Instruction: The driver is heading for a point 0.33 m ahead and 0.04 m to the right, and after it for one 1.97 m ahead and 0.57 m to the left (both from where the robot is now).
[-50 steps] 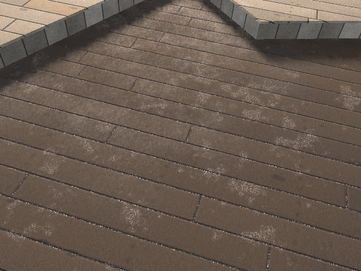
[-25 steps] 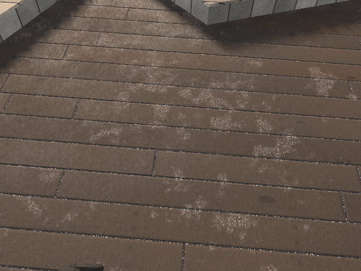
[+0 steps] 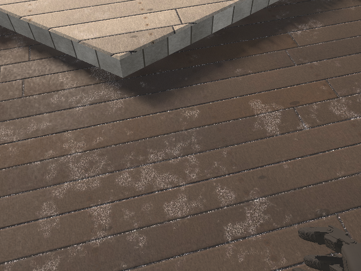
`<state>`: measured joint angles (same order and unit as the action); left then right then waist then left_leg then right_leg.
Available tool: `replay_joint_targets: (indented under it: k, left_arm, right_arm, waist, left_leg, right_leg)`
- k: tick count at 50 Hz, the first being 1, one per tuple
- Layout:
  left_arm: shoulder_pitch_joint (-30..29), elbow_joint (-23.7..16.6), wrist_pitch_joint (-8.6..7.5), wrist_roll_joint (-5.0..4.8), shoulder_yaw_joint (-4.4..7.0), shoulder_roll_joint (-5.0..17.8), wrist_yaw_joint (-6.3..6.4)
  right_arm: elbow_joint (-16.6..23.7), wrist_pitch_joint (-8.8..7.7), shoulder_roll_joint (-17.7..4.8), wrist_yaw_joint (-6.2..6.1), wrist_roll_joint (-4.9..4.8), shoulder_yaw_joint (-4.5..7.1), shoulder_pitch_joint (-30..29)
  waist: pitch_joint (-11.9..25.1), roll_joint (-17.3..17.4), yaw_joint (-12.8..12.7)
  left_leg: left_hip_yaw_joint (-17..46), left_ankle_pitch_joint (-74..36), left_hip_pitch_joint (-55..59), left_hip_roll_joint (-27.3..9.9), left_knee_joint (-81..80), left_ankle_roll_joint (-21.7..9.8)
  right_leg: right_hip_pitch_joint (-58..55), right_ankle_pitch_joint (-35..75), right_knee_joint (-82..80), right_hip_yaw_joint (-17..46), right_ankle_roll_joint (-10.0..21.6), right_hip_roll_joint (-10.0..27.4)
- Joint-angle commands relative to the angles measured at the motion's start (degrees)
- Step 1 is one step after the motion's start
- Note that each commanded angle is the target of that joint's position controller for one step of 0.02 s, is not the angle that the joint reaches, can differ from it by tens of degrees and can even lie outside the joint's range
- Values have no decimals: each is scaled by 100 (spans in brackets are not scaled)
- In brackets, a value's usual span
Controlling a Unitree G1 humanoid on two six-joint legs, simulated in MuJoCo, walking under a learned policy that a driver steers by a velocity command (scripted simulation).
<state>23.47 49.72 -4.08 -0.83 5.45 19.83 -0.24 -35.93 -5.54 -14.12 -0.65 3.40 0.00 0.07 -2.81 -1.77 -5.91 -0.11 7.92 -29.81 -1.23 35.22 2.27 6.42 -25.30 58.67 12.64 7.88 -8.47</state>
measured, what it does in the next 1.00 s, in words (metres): walks ahead, turning left: right foot, then left foot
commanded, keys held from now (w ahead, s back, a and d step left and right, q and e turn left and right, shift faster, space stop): w+e+shift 0.12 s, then w+q+shift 0.52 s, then q+shift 0.36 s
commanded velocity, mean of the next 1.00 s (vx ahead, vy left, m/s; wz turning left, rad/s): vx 0.82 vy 0.00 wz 0.30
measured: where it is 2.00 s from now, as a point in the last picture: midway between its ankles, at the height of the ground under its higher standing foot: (184, 111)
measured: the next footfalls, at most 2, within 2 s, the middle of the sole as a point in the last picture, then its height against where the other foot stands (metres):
right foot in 0.38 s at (247, 255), level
left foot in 0.80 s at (207, 151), level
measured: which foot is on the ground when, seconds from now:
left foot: down 0.00-0.38, up 0.40-0.78, down 0.80-1.00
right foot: up 0.00-0.36, down 0.38-0.80, up 0.82-1.00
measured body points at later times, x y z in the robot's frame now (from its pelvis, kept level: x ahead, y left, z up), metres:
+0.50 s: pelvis +0.44 -0.05 +0.02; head +0.47 -0.06 +0.46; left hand +0.63 +0.17 -0.08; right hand +0.40 -0.31 -0.12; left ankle +0.29 +0.12 -0.59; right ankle +0.46 -0.14 -0.71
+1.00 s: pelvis +0.81 -0.03 +0.01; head +0.88 -0.03 +0.45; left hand +0.92 +0.25 -0.09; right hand +0.98 -0.28 -0.13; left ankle +0.89 +0.00 -0.71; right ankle +0.87 -0.19 -0.62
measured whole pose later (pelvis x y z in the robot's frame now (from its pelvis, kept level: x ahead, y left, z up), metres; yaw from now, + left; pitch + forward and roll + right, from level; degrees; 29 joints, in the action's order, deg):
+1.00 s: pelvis +0.81 -0.03 +0.01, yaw +21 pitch +0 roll +1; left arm 3.8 36.8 -1.6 2.7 -0.7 12.0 1.8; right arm -44.4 0.3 -18.2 0.4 0.2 4.2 15.1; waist -8.7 0.9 2.6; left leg 0.4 4.7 -21.7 13.6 28.0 -9.5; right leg 34.6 -25.4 74.7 5.6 -4.2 3.7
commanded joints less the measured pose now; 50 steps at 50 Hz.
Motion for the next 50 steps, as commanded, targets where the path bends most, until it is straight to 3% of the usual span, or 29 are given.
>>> replay_joint_targets:
  k: [1, 2, 4, 7, 8, 10, 14, 17, 18, 19, 20, 21, 22, 23, 24, 26, 28, 32, 35, 37, 38, 39, 40, 41, 42, 43, 45, 47, 50]
  left_arm:
    - [-673, -829, 9, 115, -98, 354, -2]
    - [-1175, -844, 34, 249, -95, 311, -90]
    - [-1139, -1092, 213, 303, -170, 11, -265]
    - [-1710, -1509, 330, 330, -301, -271, -394]
    - [-1774, -1668, 316, 350, -355, -319, -426]
    - [-2041, -1748, 278, 327, -369, -144, -428]
    - [-2847, -1930, 123, 332, -516, -178, -534]
    - [-2047, -1662, 63, 408, -370, 218, -329]
    - [-863, -1304, 33, 428, -258, 419, -228]
    - [80, -1024, 9, 530, -103, 806, -100]
    - [294, -977, -55, 654, 12, 1399, 5]
    - [329, -1092, -18, 543, 47, 1360, 23]
    - [-135, -981, -32, 458, -34, 891, 15]
    - [-482, -906, -91, 398, -124, 500, -4]
    - [-710, -853, -135, 397, -158, 299, -18]
    - [-678, -706, -216, 283, -203, 100, 0]
    - [-626, -527, -340, 172, -224, -38, -24]
    - [-529, -322, -447, 185, -258, -177, -28]
    - [-646, -326, -463, 124, -235, 92, 93]
    - [-445, -341, -442, 56, -144, 545, 196]
    - [-543, -403, -366, 33, -84, 754, 233]
    - [-756, -484, -276, 25, -31, 892, 225]
    - [-902, -517, -204, -31, -33, 763, 152]
    - [-709, -564, -159, 8, -153, 122, 45]
    - [284, -1006, -80, 20, -244, -49, 150]
    - [22, -1109, -95, 174, -303, 216, 204]
    - [-700, -1157, -42, 337, -291, 279, 191]
    - [-633, -1249, 236, 407, -299, 285, 232]
    - [-912, -1426, 399, 360, -376, 34, 254]
  right_arm:
    - [-73, 74, -859, -13, 18, 468, 1508]
    - [-325, 104, -667, 27, 31, 419, 1862]
    - [-608, 40, -616, -6, -16, 391, 1913]
    - [-960, -136, -330, 140, -195, 302, 2209]
    - [-986, -202, -484, 148, -178, 317, 2113]
    - [-1041, -259, -612, 168, -143, 330, 2043]
    - [-1314, -178, -1026, 187, -299, 364, 2534]
    - [-1469, -100, -1669, 123, -258, 473, 2687]
    - [-1462, -34, -1738, 82, -282, 484, 2575]
    - [-1365, -30, -1532, 90, -301, 435, 2524]
    - [-1073, -26, -419, 173, -310, 237, 2984]
    - [-919, 1, -661, 143, -533, 296, 3069]
    - [-866, 46, -909, 117, -469, 377, 2391]
    - [-868, 50, -716, 164, -414, 323, 2171]
    - [-969, 110, -603, 208, -378, 312, 2176]
    - [-1032, 319, -396, 300, -251, 302, 2385]
    - [-850, 477, -307, 375, -228, 325, 1886]
    - [-434, 502, -183, 496, -238, 231, 928]
    - [-241, 407, -211, 599, -134, 154, 425]
    - [-441, 372, -380, 618, -106, 204, 996]
    - [-622, 383, -548, 570, -102, 274, 1725]
    - [-874, 394, -812, 474, -86, 408, 2782]
    - [-1107, 381, -1080, 316, -108, 561, 3483]
    - [-1093, 386, -1510, 158, -216, 688, 2978]
    - [-824, 422, -2283, 207, -83, 857, 2784]
    - [-431, 490, -2178, 171, -239, 926, 2360]
    - [-428, 587, -1381, 89, -373, 703, 1682]
    - [-439, 524, -1100, 38, -390, 610, 1680]
    - [-382, 462, -1339, 58, -259, 670, 1535]
  waist:
    - [1342, 846, 1036]
    - [697, 203, 1204]
    - [501, 701, 815]
    - [55, 523, 687]
    - [1, 749, 514]
    - [-289, 583, 415]
    - [-598, 383, 579]
    - [263, 805, 65]
    - [879, 856, -555]
    - [1461, 760, -961]
    - [2273, -995, -315]
    - [3085, -1016, -293]
    - [1855, -313, -127]
    - [928, -190, 77]
    - [586, -130, 308]
    - [411, -362, 634]
    - [3, -214, 726]
    - [-412, -261, 776]
    - [-625, 163, 850]
    - [-76, -2, 1034]
    - [345, -168, 1368]
    - [901, -251, 1866]
    - [1190, 35, 2152]
    - [660, 1174, 1619]
    - [2109, 1437, 972]
    - [2841, 386, 1126]
    - [1091, -671, 682]
    - [640, -339, 455]
    - [892, -465, 358]
  left_leg:
    - [3514, 3304, 4179, -2196, -1927, -952]
    - [2306, 1521, 3459, -1826, -1864, -756]
    - [1889, 1528, 2831, -1782, -2195, -855]
    - [753, 108, 2382, -1526, -2465, -662]
    - [673, 19, 2175, -1552, -2666, -772]
    - [93, -312, 1934, -1262, -3017, -831]
    - [-306, -2156, 1822, -1107, -3700, -1060]
    - [-424, -5681, 2957, -1269, -1868, -937]
    - [-451, -5603, 2625, -1170, -441, -865]
    - [-413, -3933, 1391, -836, 1292, -818]
    - [-143, 1951, -293, -80, 3541, -812]
    - [511, 1879, -927, 135, 4665, -898]
    - [509, 1086, -1346, -200, 4629, -931]
    - [403, 696, -1363, -388, 4250, -887]
    - [407, 572, -1135, -529, 4045, -815]
    - [365, 568, -757, -677, 3915, -695]
    - [336, 416, -1204, -809, 3722, -651]
    - [-138, -772, -1424, -687, 2823, -721]
    - [-935, -1650, -334, -181, 832, -861]
    - [-1368, -1772, 733, 465, 361, -958]
    - [-1314, -1496, 1522, 690, 359, -1059]
    - [-1022, -1314, 2605, 782, 399, -1258]
    - [-606, -1711, 3430, 653, -111, -1464]
    - [352, -4398, 3841, -77, -247, -1628]
    - [2873, -7112, 5538, -1582, -5, -2951]
    - [3794, -5236, 5434, -1795, -778, -3116]
    - [3176, -2452, 3255, -1100, -1669, -2477]
    - [2813, -4035, 2027, -982, -1645, -2466]
    - [2189, -4437, 1315, -458, -1457, -2171]
  right_leg:
    - [3782, 806, 2183, -650, -68, 828]
    - [3553, 874, 1856, -685, -95, 1040]
    - [3655, 881, 1932, -769, -171, 1289]
    - [3944, 1212, 1655, -732, -150, 1456]
    - [3923, 1482, 1364, -592, -156, 1388]
    - [3834, 1920, 425, -544, -185, 1154]
    - [2243, 2595, -1739, -1811, -66, 969]
    - [993, 1549, -2198, -1761, 23, 504]
    - [-375, 1566, -2568, -1634, 44, 448]
    - [-1986, 1184, -2496, -1040, 27, 1094]
    - [-3366, -123, -2789, 1254, -3, 2980]
    - [-3299, -729, -3888, 3177, 191, 3595]
    - [-2370, -614, -4038, 2245, 125, 3163]
    - [-1412, 53, -4189, 1383, 104, 2895]
    - [-817, 682, -4375, 763, 15, 2642]
    - [-88, 932, -4723, 35, 2, 2510]
    - [-17, 1478, -5029, -644, -114, 2431]
    - [92, 3337, -5201, -2212, -383, 1953]
    - [246, 5341, -4924, -2933, -557, 1781]
    - [-182, 7303, -3778, -2942, -732, 1844]
    - [-172, 7889, -2793, -2853, -767, 1983]
    - [83, 7847, -1378, -2692, -786, 2132]
    - [493, 5834, 474, -2653, -845, 1809]
    - [1913, -416, 2503, -2640, -1002, 697]
    - [3295, -1022, 4363, -1554, -1231, 388]
    - [3523, -373, 4234, -811, -1132, 664]
    - [3343, -75, 2941, -789, -1038, 1040]
    - [2789, -88, 2247, -747, -1190, 1213]
    - [2255, 113, 1012, -838, -1303, 1284]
